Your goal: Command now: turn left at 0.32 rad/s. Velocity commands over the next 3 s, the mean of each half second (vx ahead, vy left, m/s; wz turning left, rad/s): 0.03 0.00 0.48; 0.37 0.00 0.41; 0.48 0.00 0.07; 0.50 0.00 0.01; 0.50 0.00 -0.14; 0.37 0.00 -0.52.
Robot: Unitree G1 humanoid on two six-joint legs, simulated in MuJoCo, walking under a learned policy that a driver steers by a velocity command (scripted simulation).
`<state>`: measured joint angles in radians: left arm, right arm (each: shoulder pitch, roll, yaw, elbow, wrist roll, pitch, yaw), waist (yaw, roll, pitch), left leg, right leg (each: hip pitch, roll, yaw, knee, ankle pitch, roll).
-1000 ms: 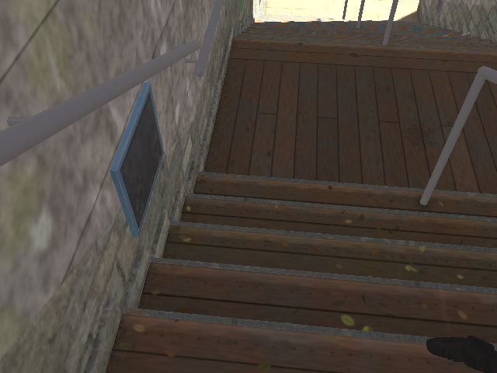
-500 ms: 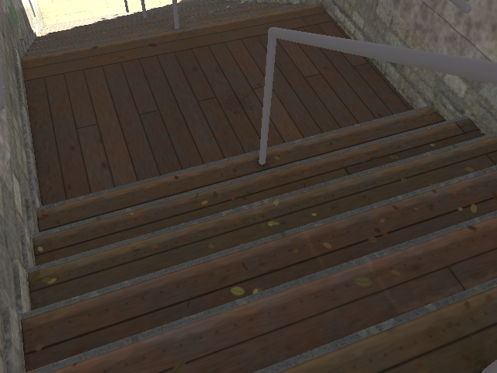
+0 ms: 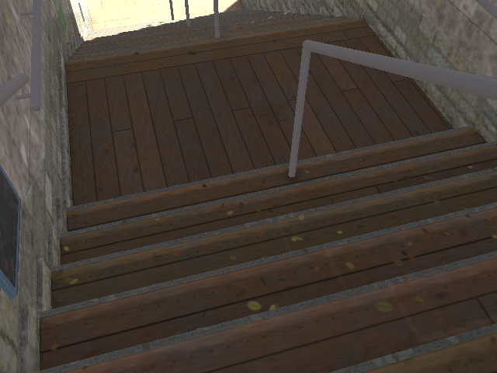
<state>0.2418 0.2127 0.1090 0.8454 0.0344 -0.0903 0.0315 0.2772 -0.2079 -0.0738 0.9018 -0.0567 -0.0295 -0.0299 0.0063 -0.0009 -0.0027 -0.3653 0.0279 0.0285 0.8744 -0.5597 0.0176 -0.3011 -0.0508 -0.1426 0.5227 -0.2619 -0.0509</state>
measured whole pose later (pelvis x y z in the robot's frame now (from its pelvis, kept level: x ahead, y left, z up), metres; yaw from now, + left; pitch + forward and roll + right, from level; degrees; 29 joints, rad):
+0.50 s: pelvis +0.01 +0.08 +0.00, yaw +16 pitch +7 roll -1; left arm 0.12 0.23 0.05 0.80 0.09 -0.05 0.01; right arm 0.46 -0.21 -0.04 0.87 -0.07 -0.09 0.09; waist -0.05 -0.01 -0.10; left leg -0.36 -0.11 -0.08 0.57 -0.32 0.11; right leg -0.80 -0.06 0.02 1.26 -0.19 0.08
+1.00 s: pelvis +0.16 +0.07 -0.08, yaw +27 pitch +6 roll -4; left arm 0.51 0.16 -0.03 1.02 0.07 -0.13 0.00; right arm 0.16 -0.23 -0.01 0.88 -0.14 -0.09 0.08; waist 0.07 0.07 -0.10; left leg -0.93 0.04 -0.12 1.11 0.23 0.04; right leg -0.34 0.13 -0.08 0.99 -0.76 -0.08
